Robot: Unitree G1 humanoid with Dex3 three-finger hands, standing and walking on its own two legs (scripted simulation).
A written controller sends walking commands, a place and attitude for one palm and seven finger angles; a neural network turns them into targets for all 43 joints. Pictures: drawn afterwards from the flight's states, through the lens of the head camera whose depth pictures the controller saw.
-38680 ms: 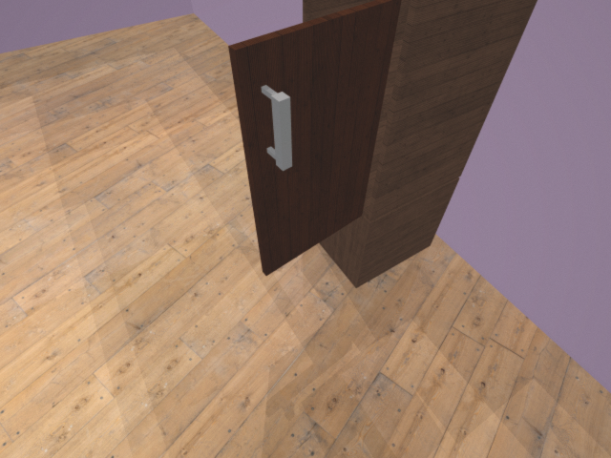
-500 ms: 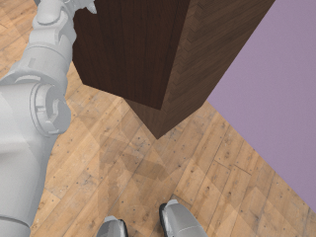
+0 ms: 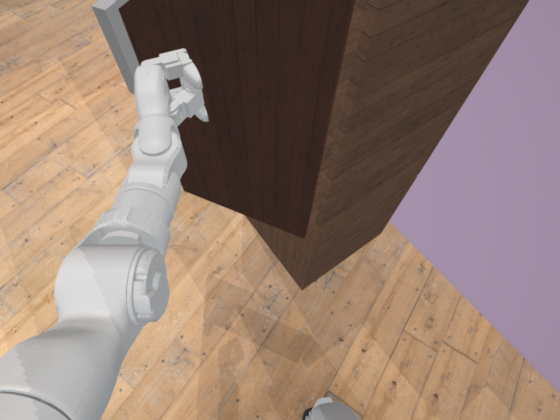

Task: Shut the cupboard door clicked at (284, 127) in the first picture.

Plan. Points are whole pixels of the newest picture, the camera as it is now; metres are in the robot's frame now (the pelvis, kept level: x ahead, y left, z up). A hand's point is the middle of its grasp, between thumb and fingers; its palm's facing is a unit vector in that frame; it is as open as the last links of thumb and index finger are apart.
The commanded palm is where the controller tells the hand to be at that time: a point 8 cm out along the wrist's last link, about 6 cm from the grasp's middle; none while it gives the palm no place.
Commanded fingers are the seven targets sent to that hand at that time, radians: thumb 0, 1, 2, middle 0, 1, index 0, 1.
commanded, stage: pull the fist back off the door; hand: left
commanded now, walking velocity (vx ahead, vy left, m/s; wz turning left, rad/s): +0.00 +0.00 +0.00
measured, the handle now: (131, 45) +0.65 +0.15 +0.14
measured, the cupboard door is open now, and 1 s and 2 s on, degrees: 31 31 31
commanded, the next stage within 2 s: draw the hand back to the body in 0.24 s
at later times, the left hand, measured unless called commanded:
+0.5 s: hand (196, 120) +0.47 +0.05 +0.15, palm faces +0.07 -1.00 +0.00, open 3.1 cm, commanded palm +0.41 +0.12 +0.15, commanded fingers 0.00 0.90 0.90 -1.30 -1.50 -1.30 -1.50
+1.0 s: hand (80, 245) +0.30 +0.15 +0.17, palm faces +0.12 -0.98 -0.16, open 3.1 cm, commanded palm +0.26 +0.21 +0.18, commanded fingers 0.00 0.90 0.90 -0.94 -1.11 -0.94 -1.11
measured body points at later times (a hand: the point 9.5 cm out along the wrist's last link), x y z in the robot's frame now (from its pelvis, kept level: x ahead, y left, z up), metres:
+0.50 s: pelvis -0.02 -0.01 +0.01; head +0.03 -0.03 +0.45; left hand +0.46 +0.11 +0.15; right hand +0.05 -0.26 -0.12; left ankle -0.03 +0.12 -0.71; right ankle -0.01 -0.13 -0.71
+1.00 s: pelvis -0.03 +0.00 +0.03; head -0.05 -0.02 +0.48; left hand +0.29 +0.21 +0.18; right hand +0.15 -0.24 -0.06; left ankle -0.03 +0.12 -0.71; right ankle -0.01 -0.13 -0.71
